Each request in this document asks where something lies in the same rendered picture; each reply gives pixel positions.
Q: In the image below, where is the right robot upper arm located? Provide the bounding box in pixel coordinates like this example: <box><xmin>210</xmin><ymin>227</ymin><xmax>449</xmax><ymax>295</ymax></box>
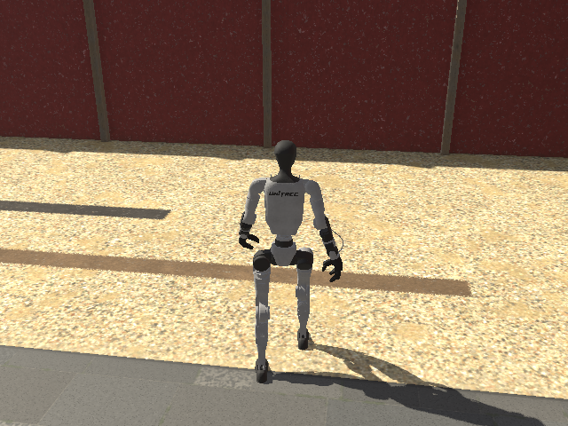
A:
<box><xmin>304</xmin><ymin>179</ymin><xmax>327</xmax><ymax>230</ymax></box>

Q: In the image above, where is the robot left foot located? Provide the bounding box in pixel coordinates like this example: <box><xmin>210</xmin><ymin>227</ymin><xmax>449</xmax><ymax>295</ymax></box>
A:
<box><xmin>255</xmin><ymin>359</ymin><xmax>268</xmax><ymax>383</ymax></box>

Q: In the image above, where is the left robot forearm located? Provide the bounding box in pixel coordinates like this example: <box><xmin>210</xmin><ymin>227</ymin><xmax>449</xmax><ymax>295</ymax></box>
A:
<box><xmin>239</xmin><ymin>211</ymin><xmax>252</xmax><ymax>239</ymax></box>

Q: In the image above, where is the right robot forearm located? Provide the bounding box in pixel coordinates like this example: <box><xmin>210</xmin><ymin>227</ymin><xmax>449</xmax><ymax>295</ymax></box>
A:
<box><xmin>319</xmin><ymin>216</ymin><xmax>340</xmax><ymax>260</ymax></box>

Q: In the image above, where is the left robot hand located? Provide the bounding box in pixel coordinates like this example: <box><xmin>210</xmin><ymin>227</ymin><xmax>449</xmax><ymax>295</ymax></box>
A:
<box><xmin>239</xmin><ymin>234</ymin><xmax>259</xmax><ymax>249</ymax></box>

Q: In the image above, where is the left robot upper arm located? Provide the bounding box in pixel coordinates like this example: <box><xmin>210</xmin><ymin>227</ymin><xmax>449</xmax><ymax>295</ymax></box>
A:
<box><xmin>242</xmin><ymin>177</ymin><xmax>267</xmax><ymax>225</ymax></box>

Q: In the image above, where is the right robot hand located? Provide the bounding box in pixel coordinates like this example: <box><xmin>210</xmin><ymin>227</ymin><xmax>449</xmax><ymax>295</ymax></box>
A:
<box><xmin>322</xmin><ymin>256</ymin><xmax>343</xmax><ymax>282</ymax></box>

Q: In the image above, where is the robot left shin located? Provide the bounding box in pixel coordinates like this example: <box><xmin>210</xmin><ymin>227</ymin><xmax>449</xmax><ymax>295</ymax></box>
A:
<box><xmin>255</xmin><ymin>306</ymin><xmax>268</xmax><ymax>370</ymax></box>

